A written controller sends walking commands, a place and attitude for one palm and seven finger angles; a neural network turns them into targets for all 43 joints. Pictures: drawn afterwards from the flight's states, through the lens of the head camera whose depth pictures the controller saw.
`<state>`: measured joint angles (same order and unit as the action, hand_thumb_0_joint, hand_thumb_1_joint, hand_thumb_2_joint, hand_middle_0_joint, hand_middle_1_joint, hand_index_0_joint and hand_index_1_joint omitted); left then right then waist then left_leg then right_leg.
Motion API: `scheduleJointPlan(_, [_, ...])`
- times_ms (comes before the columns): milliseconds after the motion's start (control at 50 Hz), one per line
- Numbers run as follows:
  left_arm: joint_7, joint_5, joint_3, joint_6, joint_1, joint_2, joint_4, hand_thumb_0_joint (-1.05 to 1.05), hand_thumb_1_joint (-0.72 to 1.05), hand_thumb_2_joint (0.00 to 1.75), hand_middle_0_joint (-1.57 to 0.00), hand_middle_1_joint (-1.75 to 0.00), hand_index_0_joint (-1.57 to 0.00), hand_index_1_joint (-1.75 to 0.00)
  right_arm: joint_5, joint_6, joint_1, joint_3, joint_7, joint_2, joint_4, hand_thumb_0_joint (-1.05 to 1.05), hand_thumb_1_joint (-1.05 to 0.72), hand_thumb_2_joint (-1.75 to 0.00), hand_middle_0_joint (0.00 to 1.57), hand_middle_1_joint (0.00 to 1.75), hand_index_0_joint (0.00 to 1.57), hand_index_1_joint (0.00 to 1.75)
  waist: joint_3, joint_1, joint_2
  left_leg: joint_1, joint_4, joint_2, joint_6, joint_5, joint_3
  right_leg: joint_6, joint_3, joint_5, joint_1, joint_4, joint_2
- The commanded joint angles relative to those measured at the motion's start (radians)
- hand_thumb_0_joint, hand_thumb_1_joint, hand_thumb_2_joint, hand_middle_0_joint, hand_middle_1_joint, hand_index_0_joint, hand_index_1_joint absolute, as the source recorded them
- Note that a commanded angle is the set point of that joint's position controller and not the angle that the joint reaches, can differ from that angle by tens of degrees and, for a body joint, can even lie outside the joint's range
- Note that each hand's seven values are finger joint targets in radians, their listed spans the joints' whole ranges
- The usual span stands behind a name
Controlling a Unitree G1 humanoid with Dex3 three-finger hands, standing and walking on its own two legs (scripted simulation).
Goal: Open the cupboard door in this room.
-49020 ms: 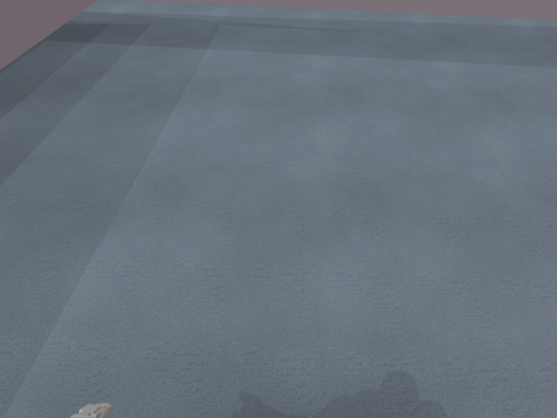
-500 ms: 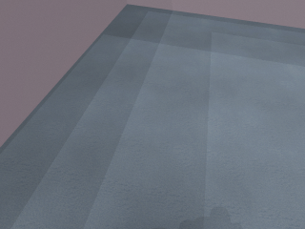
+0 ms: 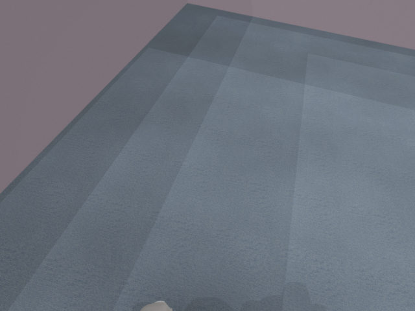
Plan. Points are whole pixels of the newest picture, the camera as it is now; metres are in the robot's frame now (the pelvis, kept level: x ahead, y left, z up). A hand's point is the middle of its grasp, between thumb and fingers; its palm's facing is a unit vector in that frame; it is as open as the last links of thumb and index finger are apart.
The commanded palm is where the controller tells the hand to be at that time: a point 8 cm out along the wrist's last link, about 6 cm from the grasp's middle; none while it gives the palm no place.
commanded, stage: turn to face it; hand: left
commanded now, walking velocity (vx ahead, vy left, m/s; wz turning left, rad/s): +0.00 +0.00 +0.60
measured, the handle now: out of the picture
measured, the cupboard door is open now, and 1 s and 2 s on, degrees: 46 46 46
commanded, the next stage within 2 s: none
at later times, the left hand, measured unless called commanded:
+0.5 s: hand out of the picture +0.10 +0.17 -0.16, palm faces +0.35 -0.91 -0.21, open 7.4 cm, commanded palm none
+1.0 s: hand out of the picture +0.09 +0.14 -0.14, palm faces +0.60 -0.76 -0.26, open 7.4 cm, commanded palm none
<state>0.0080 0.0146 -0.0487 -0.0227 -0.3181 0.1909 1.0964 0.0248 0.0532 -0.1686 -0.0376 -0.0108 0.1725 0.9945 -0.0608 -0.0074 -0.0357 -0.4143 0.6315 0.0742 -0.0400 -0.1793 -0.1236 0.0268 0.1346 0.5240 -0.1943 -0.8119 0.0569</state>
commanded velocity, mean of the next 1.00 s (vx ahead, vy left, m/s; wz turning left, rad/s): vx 0.00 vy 0.00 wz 0.60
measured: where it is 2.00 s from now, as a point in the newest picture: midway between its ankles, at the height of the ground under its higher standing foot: outside the picture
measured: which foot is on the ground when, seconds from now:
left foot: down 0.00-0.24, up 0.26-0.50, down 0.52-0.80, up 0.82-1.00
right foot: up 0.00-0.22, down 0.24-0.52, up 0.54-0.78, down 0.80-1.00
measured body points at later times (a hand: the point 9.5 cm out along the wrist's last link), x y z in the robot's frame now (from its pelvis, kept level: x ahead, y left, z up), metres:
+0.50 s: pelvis +0.09 -0.03 +0.01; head +0.13 -0.01 +0.45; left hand +0.08 +0.22 -0.14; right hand +0.28 -0.25 -0.12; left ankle +0.07 +0.08 -0.71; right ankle +0.10 -0.17 -0.72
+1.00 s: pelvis +0.15 -0.07 +0.02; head +0.20 -0.04 +0.46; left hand +0.05 +0.18 -0.12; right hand +0.38 -0.22 -0.13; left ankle +0.06 +0.03 -0.67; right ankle +0.21 -0.17 -0.72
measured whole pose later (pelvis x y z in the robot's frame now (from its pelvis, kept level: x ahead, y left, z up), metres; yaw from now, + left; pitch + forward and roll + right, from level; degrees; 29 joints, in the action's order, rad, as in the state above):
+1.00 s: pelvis +0.15 -0.07 +0.02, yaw +39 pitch +1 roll +2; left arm 0.02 0.03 -0.04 0.02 -0.21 0.20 0.87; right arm 0.01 -0.08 -0.13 -0.08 -0.03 0.24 0.91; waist -0.11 -0.01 -0.02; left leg -0.45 0.96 0.02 0.06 -0.47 -0.05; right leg 0.01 0.15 0.30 -0.25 -0.55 0.12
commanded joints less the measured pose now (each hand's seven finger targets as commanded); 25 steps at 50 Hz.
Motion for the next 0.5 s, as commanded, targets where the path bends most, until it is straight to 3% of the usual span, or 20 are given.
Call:
scheduleJointPlan(0, [0.008, -0.004, -0.018, -0.022, 0.141, 0.082, -0.165, 0.0, 0.9, 0.9, -0.2, -0.3, -0.2, -0.3, 0.004, -0.013, -0.245, -0.044, 0.04, 0.208, 0.012, 0.0, -0.9, -0.9, 0.2, 0.3, 0.2, 0.3, 0.106, -0.075, 0.267, 0.309, -0.242, 0.331, -0.206, 0.57, 0.474, 0.021, -0.14, 0.047, -0.41, -0.422, 0.034])
scheduleJointPlan(40, [-0.002, -0.006, -0.021, 0.001, 0.101, 0.059, -0.154, 0.0, 0.9, 0.9, -0.2, -0.3, -0.2, -0.3, 0.005, -0.015, -0.122, -0.036, 0.043, 0.194, -0.029, 0.0, -0.9, -0.9, 0.2, 0.3, 0.2, 0.3, 0.106, -0.013, 0.201, 0.21, -0.249, 0.247, -0.147, 0.522, 0.346, 0.038, -0.122, -0.015, -0.302, -0.258, 0.028])
scheduleJointPlan(60, [-0.005, -0.006, -0.021, 0.009, 0.088, 0.053, -0.152, 0.0, 0.9, 0.9, -0.2, -0.3, -0.2, -0.3, 0.004, -0.02, -0.087, -0.04, 0.042, 0.205, -0.04, 0.0, -0.9, -0.9, 0.2, 0.3, 0.2, 0.3, 0.111, -0.003, 0.186, 0.167, -0.246, 0.211, -0.124, 0.469, 0.303, 0.04, -0.104, -0.036, -0.239, -0.177, 0.014])
scheduleJointPlan(80, [-0.005, -0.007, -0.024, 0.017, 0.069, 0.054, -0.156, 0.0, 0.9, 0.9, -0.2, -0.3, -0.2, -0.3, 0.005, -0.026, -0.058, -0.044, 0.039, 0.213, -0.055, 0.0, -0.9, -0.9, 0.2, 0.3, 0.2, 0.3, 0.142, 0.007, 0.197, 0.138, -0.251, 0.193, -0.116, 0.387, 0.289, 0.038, -0.093, -0.055, -0.18, -0.096, 0.0])
scheduleJointPlan(120, [-0.004, -0.003, -0.029, 0.023, 0.049, 0.057, -0.161, 0.0, 0.9, 0.9, -0.2, -0.3, -0.2, -0.3, 0.004, -0.043, -0.022, -0.054, 0.035, 0.216, -0.073, 0.0, -0.9, -0.9, 0.2, 0.3, 0.2, 0.3, 0.127, 0.017, 0.184, 0.065, -0.263, 0.163, -0.103, 0.192, 0.316, 0.038, -0.059, -0.133, -0.092, 0.037, -0.03])
scheduleJointPlan(160, [-0.002, 0.001, -0.04, 0.019, 0.002, 0.081, -0.164, 0.0, 0.9, 0.9, -0.2, -0.3, -0.2, -0.3, 0.0, -0.061, 0.022, -0.064, 0.028, 0.222, -0.094, 0.0, -0.9, -0.9, 0.2, 0.3, 0.2, 0.3, 0.111, 0.045, 0.163, -0.021, -0.234, 0.117, -0.063, -0.009, 0.319, 0.037, -0.037, -0.234, 0.021, 0.21, -0.045])
scheduleJointPlan(180, [0.004, 0.006, -0.051, 0.016, -0.014, 0.113, -0.17, 0.0, 0.9, 0.9, -0.2, -0.3, -0.2, -0.3, -0.003, -0.068, 0.038, -0.065, 0.023, 0.199, -0.11, 0.0, -0.9, -0.9, 0.2, 0.3, 0.2, 0.3, 0.099, 0.06, 0.093, -0.109, -0.181, 0.062, -0.025, -0.14, 0.294, 0.026, -0.08, -0.239, 0.104, 0.329, -0.002])
scheduleJointPlan(200, [0.013, 0.02, -0.067, 0.013, -0.028, 0.194, -0.188, 0.0, 0.9, 0.9, -0.2, -0.3, -0.2, -0.3, -0.009, -0.075, 0.053, -0.058, 0.014, 0.143, -0.136, 0.0, -0.9, -0.9, 0.2, 0.3, 0.2, 0.3, 0.063, 0.082, -0.115, -0.26, 0.007, -0.057, 0.042, -0.314, 0.18, -0.04, -0.318, -0.089, 0.142, 0.503, 0.206])
scheduleJointPlan(220, [0.015, 0.021, -0.078, 0.018, -0.016, 0.265, -0.211, 0.0, 0.9, 0.9, -0.2, -0.3, -0.2, -0.3, -0.006, -0.078, 0.072, -0.058, 0.006, 0.114, -0.163, 0.0, -0.9, -0.9, 0.2, 0.3, 0.2, 0.3, 0.061, 0.098, -0.305, -0.242, 0.291, -0.111, 0.076, -0.419, 0.08, -0.149, -0.514, -0.064, 0.055, 0.638, 0.425])
scheduleJointPlan(240, [0.014, 0.016, -0.068, 0.02, 0.033, 0.261, -0.236, 0.0, 0.9, 0.9, -0.2, -0.3, -0.2, -0.3, -0.003, -0.078, 0.06, -0.059, -0.002, 0.13, -0.168, 0.0, -0.9, -0.9, 0.2, 0.3, 0.2, 0.3, 0.072, 0.072, -0.2, -0.197, 0.446, -0.07, 0.064, -0.397, 0.115, -0.193, -0.465, -0.072, -0.017, 0.612, 0.427])
scheduleJointPlan(260, [0.023, 0.018, -0.071, 0.017, 0.085, 0.216, -0.253, 0.0, 0.9, 0.9, -0.2, -0.3, -0.2, -0.3, -0.007, -0.088, 0.052, -0.067, -0.001, 0.118, -0.161, 0.0, -0.9, -0.9, 0.2, 0.3, 0.2, 0.3, 0.071, 0.04, -0.213, -0.197, 0.53, -0.046, 0.069, -0.363, 0.115, -0.181, -0.417, -0.157, -0.027, 0.582, 0.392])
scheduleJointPlan(280, [0.024, 0.016, -0.058, 0.018, 0.128, 0.19, -0.259, 0.0, 0.9, 0.9, -0.2, -0.3, -0.2, -0.3, -0.004, -0.092, 0.052, -0.063, -0.004, 0.126, -0.146, 0.0, -0.9, -0.9, 0.2, 0.3, 0.2, 0.3, 0.029, 0.023, -0.235, -0.197, 0.55, -0.011, 0.079, -0.33, 0.115, -0.166, -0.304, -0.288, -0.04, 0.543, 0.35])
scheduleJointPlan(300, [0.023, 0.017, -0.051, 0.015, 0.139, 0.168, -0.263, 0.0, 0.9, 0.9, -0.2, -0.3, -0.2, -0.3, -0.005, -0.093, 0.051, -0.058, -0.008, 0.113, -0.146, 0.0, -0.9, -0.9, 0.2, 0.3, 0.2, 0.3, 0.021, 0.014, -0.215, -0.174, 0.498, -0.009, 0.089, -0.323, 0.096, -0.149, -0.204, -0.451, -0.034, 0.505, 0.316])
scheduleJointPlan(320, [0.02, 0.018, -0.049, 0.012, 0.128, 0.169, -0.26, 0.0, 0.9, 0.9, -0.2, -0.3, -0.2, -0.3, -0.008, -0.094, 0.055, -0.052, -0.012, 0.097, -0.148, 0.0, -0.9, -0.9, 0.2, 0.3, 0.2, 0.3, 0.022, 0.016, -0.21, -0.148, 0.417, -0.017, 0.095, -0.323, 0.07, -0.137, -0.141, -0.585, -0.004, 0.472, 0.296])
scheduleJointPlan(380, [0.018, 0.019, -0.059, 0.006, 0.064, 0.209, -0.239, 0.0, 0.9, 0.9, -0.2, -0.3, -0.2, -0.3, -0.014, -0.083, 0.081, -0.035, -0.019, 0.071, -0.162, 0.0, -0.9, -0.9, 0.2, 0.3, 0.2, 0.3, 0.059, 0.046, -0.149, -0.083, 0.156, -0.053, 0.094, -0.291, 0.0, -0.121, -0.076, -0.868, 0.122, 0.367, 0.29])
scheduleJointPlan(400, [0.016, 0.017, -0.06, 0.006, 0.052, 0.221, -0.235, 0.0, 0.9, 0.9, -0.2, -0.3, -0.2, -0.3, -0.014, -0.081, 0.076, -0.033, -0.018, 0.073, -0.165, 0.0, -0.9, -0.9, 0.2, 0.3, 0.2, 0.3, 0.076, 0.044, -0.15, -0.051, 0.091, -0.067, 0.091, -0.251, -0.017, -0.111, -0.063, -0.911, 0.14, 0.333, 0.289])
scheduleJointPlan(440, [0.012, 0.006, -0.064, 0.006, 0.062, 0.233, -0.24, 0.0, 0.9, 0.9, -0.2, -0.3, -0.2, -0.3, -0.01, -0.076, 0.023, -0.036, -0.016, 0.107, -0.163, 0.0, -0.9, -0.9, 0.2, 0.3, 0.2, 0.3, 0.127, 0.014, -0.148, 0.079, -0.074, -0.084, 0.077, -0.109, -0.029, -0.066, -0.008, -0.927, 0.129, 0.231, 0.266])
scheduleJointPlan(460, [0.009, 0.001, -0.061, 0.008, 0.082, 0.225, -0.247, 0.0, 0.9, 0.9, -0.2, -0.3, -0.2, -0.3, -0.007, -0.071, -0.04, -0.047, -0.016, 0.148, -0.152, 0.0, -0.9, -0.9, 0.2, 0.3, 0.2, 0.3, 0.165, -0.024, -0.082, 0.231, -0.18, -0.052, 0.058, 0.049, 0.009, -0.026, 0.022, -0.845, 0.041, 0.114, 0.254])
scheduleJointPlan(480, [0.003, -0.007, -0.055, 0.014, 0.081, 0.178, -0.283, 0.0, 0.9, 0.9, -0.2, -0.3, -0.2, -0.3, 0.005, -0.062, -0.111, -0.074, -0.01, 0.258, -0.149, 0.0, -0.9, -0.9, 0.2, 0.3, 0.2, 0.3, 0.235, -0.061, 0.168, 0.441, -0.193, 0.17, -0.048, 0.398, 0.294, 0.044, 0.064, -0.458, -0.206, -0.086, 0.151])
